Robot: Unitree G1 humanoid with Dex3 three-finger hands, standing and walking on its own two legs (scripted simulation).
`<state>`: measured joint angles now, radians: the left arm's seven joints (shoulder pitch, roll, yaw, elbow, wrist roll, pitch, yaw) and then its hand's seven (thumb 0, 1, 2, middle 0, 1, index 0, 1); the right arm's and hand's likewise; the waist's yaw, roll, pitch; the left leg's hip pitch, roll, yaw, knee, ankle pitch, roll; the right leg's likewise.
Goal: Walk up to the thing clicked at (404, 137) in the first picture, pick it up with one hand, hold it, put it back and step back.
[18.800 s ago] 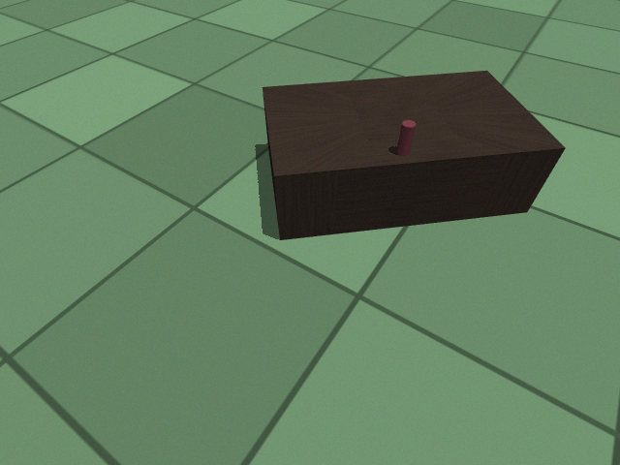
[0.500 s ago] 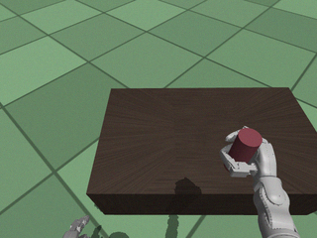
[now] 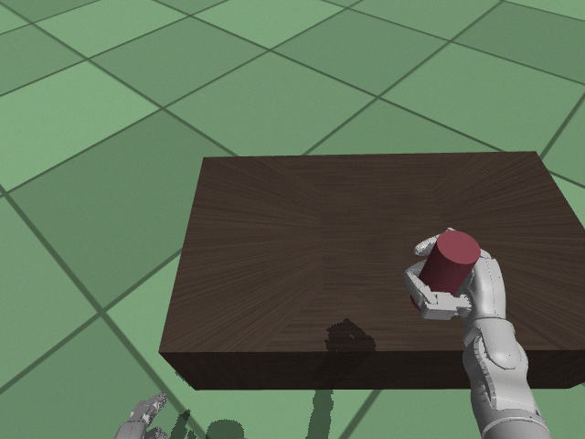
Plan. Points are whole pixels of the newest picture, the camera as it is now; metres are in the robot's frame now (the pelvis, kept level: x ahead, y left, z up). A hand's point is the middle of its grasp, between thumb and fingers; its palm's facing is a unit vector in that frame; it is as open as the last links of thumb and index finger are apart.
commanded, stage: crouch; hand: right
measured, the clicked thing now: (441, 275) +0.33 -0.18 +0.05
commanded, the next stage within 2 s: lower in 1.02 s
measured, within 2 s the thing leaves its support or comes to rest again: neither
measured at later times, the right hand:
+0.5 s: hand (396, 291) +0.40 -0.16 -0.12, palm faces +0.02 +1.00 +0.00, open 6.8 cm
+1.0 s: hand (386, 295) +0.42 -0.16 -0.19, palm faces +0.03 +1.00 +0.00, open 6.8 cm
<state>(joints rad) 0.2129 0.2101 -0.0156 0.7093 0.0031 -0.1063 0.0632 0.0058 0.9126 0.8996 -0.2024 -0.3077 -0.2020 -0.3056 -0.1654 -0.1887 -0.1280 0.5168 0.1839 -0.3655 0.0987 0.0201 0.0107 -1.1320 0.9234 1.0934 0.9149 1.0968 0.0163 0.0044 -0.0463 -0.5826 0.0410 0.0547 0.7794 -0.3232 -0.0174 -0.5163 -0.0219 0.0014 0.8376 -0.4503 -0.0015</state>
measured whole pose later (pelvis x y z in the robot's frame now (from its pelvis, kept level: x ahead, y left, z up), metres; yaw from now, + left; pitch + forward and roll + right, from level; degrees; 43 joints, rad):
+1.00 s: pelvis -0.06 +0.00 -0.19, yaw +0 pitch +33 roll +2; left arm 0.18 0.27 0.00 0.70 0.05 -0.08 -0.02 0.00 0.93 0.88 -0.20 -0.30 -0.21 -0.30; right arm -0.75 -0.33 -0.36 1.02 0.09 -0.54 0.16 0.02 0.02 -1.14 0.93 1.09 0.92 1.09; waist 0.13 -0.02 -0.19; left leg -1.67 0.08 0.05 1.63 -0.52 0.00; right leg -1.61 0.00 0.03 1.72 -0.68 0.00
